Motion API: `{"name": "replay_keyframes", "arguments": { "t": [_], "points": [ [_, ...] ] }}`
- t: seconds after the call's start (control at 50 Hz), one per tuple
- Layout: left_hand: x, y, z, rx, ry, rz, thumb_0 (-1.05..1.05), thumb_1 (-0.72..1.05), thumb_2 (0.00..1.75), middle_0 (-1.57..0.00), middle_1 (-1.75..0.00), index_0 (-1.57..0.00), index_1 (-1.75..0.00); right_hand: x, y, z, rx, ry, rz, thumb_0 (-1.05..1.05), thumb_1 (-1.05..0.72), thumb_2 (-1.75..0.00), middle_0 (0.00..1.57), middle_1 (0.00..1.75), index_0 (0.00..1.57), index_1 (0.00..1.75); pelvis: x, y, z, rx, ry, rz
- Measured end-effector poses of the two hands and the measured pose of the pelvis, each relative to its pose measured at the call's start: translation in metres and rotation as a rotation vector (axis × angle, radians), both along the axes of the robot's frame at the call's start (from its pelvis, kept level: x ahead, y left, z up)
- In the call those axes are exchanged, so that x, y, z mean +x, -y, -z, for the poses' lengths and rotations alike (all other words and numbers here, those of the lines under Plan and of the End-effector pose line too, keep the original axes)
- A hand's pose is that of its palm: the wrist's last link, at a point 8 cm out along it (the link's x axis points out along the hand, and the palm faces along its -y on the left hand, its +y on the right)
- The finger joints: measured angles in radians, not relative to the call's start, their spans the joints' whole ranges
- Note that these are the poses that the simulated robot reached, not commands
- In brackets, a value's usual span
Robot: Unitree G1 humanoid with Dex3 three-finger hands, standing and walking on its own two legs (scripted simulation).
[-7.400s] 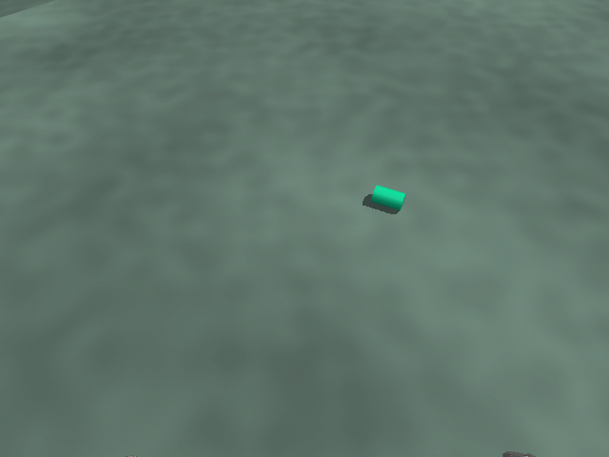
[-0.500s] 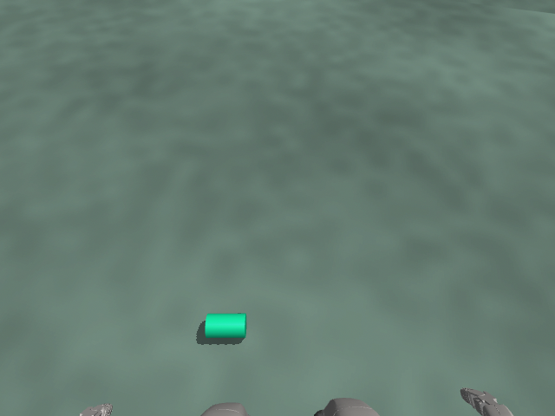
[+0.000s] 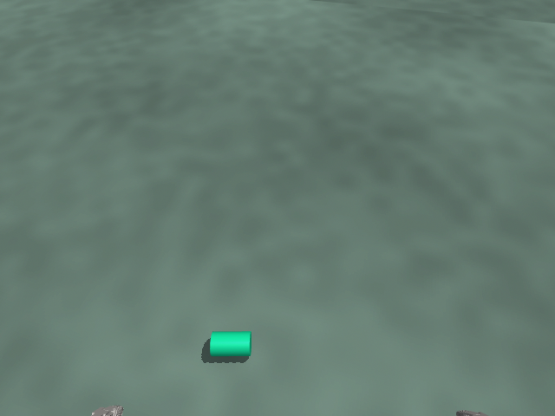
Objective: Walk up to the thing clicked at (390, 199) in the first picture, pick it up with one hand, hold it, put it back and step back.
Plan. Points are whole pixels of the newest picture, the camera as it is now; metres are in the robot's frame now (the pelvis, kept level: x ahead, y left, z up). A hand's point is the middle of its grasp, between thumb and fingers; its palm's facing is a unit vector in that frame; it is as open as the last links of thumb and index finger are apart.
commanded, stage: stand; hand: left
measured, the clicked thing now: (231, 343) +0.42 +0.19 -0.74
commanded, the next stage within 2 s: walk up in 1.82 s
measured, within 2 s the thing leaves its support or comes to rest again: neither
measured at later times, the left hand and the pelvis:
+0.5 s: hand out of the picture +0.09 +0.24 -0.16, palm faces -0.01 -0.94 -0.33, open 7.4 cm; pelvis +0.01 -0.01 +0.00, yaw +1 degrees
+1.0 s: hand out of the picture +0.09 +0.24 -0.15, palm faces +0.00 -0.94 -0.35, open 7.4 cm; pelvis +0.01 -0.02 +0.00, yaw +1 degrees
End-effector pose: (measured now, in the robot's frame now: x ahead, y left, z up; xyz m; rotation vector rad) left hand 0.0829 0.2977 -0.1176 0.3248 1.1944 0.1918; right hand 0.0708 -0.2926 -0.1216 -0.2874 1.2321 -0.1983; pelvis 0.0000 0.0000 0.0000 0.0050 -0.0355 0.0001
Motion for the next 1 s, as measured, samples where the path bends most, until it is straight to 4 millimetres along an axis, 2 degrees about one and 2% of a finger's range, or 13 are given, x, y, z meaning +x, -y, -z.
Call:
{"name": "replay_keyframes", "arguments": {
  "t": [0.42, 1.0],
  "points": [
    [0.0, 0.015, 0.002, -0.013, -0.024, -0.017, 0.0, 0.9, 0.9, -0.21, -0.3, -0.2, -0.3, 0.024, 0.007, -0.002, 0.001, 0.014, -0.02, 0.01, -0.9, -0.89, 0.2, 0.3, 0.2, 0.3, 0.009, 0.009, -0.002, -0.003, -0.012, -0.009],
    [-0.002, 0.018, -0.003, 0.0, -0.022, -0.03, 0.0, 0.9, 0.9, -0.21, -0.3, -0.2, -0.3, 0.013, 0.017, 0.002, -0.003, -0.013, -0.026, 0.01, -0.9, -0.89, 0.2, 0.3, 0.2, 0.3, 0.012, 0.017, -0.002, -0.002, -0.01, -0.014]
  ]
}}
